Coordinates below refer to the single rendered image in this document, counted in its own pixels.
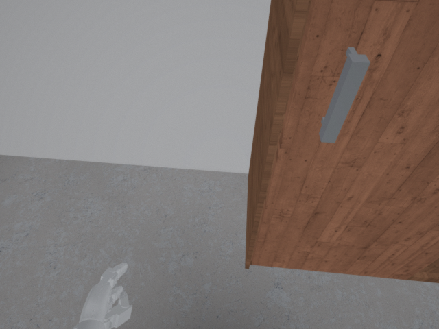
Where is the handle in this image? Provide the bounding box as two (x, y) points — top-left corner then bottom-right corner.
(319, 47), (370, 143)

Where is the wardrobe door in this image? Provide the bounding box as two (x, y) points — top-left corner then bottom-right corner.
(252, 0), (439, 280)
(419, 259), (439, 273)

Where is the left robot hand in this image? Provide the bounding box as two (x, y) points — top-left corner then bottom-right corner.
(79, 263), (132, 329)

